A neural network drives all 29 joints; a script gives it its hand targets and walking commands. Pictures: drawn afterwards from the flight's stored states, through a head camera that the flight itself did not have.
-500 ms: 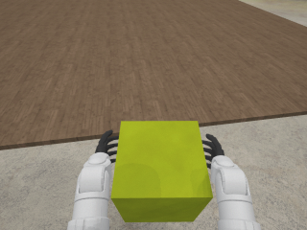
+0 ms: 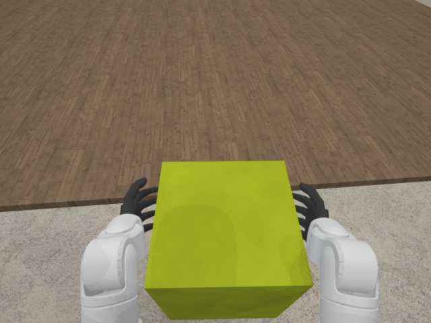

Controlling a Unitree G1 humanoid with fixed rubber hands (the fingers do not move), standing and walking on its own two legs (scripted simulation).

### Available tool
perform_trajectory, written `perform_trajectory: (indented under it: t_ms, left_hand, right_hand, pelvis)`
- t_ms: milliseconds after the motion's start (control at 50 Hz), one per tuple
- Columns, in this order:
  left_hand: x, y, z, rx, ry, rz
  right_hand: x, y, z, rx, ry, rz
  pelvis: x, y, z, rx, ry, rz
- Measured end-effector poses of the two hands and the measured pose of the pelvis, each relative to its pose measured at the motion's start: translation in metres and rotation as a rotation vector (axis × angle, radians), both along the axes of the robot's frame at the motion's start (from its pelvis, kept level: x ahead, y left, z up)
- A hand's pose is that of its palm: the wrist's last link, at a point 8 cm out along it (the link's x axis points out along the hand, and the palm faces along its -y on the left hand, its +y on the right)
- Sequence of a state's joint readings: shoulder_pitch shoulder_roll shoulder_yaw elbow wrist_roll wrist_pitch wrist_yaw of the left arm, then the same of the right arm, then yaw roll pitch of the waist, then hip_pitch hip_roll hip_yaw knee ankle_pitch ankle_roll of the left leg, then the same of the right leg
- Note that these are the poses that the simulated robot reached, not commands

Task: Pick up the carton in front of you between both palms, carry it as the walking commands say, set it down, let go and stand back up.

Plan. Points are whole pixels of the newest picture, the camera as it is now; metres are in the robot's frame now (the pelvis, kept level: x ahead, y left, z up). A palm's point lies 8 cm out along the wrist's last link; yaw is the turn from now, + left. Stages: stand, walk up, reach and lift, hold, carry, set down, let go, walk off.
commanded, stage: carry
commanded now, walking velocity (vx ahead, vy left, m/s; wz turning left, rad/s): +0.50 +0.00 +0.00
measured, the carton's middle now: (223, 245) +0.27 +0.01 +0.02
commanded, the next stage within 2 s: none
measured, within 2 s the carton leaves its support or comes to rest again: neither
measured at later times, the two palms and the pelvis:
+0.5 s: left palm (175, 110) +0.60 +0.14 +0.09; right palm (292, 117) +0.60 -0.16 +0.08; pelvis +0.32 -0.02 -0.02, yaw +1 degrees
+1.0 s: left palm (188, 28) +1.02 +0.15 +0.14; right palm (274, 31) +1.00 -0.15 +0.15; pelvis +0.63 +0.01 -0.02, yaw -2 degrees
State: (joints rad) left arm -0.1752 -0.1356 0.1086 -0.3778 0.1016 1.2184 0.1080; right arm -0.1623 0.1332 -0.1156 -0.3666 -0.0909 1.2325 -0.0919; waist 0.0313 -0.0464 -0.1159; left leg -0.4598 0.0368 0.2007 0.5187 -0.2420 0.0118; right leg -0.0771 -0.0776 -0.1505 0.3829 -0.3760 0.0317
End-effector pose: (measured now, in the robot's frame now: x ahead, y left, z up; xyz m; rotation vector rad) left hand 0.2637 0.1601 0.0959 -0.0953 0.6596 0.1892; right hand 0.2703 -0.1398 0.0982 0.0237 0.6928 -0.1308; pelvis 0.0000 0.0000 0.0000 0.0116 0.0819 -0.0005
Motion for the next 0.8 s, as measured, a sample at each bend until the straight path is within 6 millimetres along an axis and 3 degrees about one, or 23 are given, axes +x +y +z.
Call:
perform_trajectory:
  t_ms: [60, 200, 280, 400, 480, 520, 640, 720, 800]
  left_hand:
    - [0.043, 0.011, -0.001, -0.006, -0.033, -0.01]
    - [0.131, 0.001, -0.002, -0.01, 0.071, -0.089]
    - [0.182, -0.005, 0.003, -0.003, 0.052, -0.113]
    - [0.259, -0.013, -0.005, 0.013, 0.027, -0.087]
    - [0.318, -0.021, -0.011, 0.019, -0.022, -0.038]
    - [0.346, -0.023, -0.008, 0.023, -0.035, -0.011]
    - [0.421, -0.021, 0.025, 0.007, -0.065, 0.068]
    - [0.49, -0.02, 0.057, 0.048, -0.116, 0.039]
    - [0.564, -0.02, 0.073, 0.072, -0.095, -0.01]
  right_hand:
    - [0.038, 0.011, -0.002, -0.001, -0.033, -0.013]
    - [0.1, 0.002, -0.003, 0.002, 0.072, -0.102]
    - [0.147, -0.004, 0.003, -0.003, 0.054, -0.117]
    - [0.235, -0.012, -0.005, -0.006, 0.028, -0.079]
    - [0.307, -0.021, -0.015, 0.011, -0.021, -0.037]
    - [0.343, -0.024, -0.015, 0.022, -0.035, -0.013]
    - [0.437, -0.021, 0.018, 0.052, -0.063, 0.032]
    - [0.505, -0.02, 0.048, 0.029, -0.119, 0.051]
    - [0.57, -0.02, 0.065, -0.008, -0.101, 0.046]
  pelvis:
    - [0.036, 0.013, -0.012, 0.0, -0.011, -0.03]
    - [0.111, 0.026, 0.008, -0.029, 0.007, -0.047]
    - [0.159, 0.023, 0.014, -0.046, 0.008, -0.034]
    - [0.246, 0.007, 0.003, -0.042, -0.002, -0.023]
    - [0.311, -0.012, -0.018, -0.03, -0.031, 0.018]
    - [0.334, -0.019, -0.02, -0.036, -0.033, 0.025]
    - [0.394, -0.031, 0.0, -0.01, -0.019, 0.035]
    - [0.438, -0.031, 0.008, 0.002, -0.01, 0.018]
    - [0.488, -0.025, 0.01, 0.001, -0.004, 0.003]
